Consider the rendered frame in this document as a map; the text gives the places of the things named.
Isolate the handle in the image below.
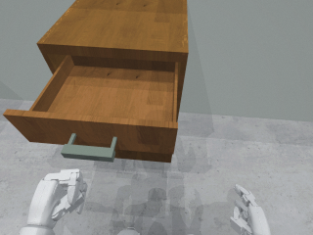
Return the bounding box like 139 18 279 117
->
61 133 117 163

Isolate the left robot hand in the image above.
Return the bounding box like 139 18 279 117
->
27 168 88 229

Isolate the drawer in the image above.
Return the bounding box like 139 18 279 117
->
3 55 178 155

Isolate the left robot forearm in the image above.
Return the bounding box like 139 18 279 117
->
19 225 56 235

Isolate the cabinet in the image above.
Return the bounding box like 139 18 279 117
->
36 0 189 163

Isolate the right robot hand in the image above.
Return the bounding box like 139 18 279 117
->
230 184 271 235

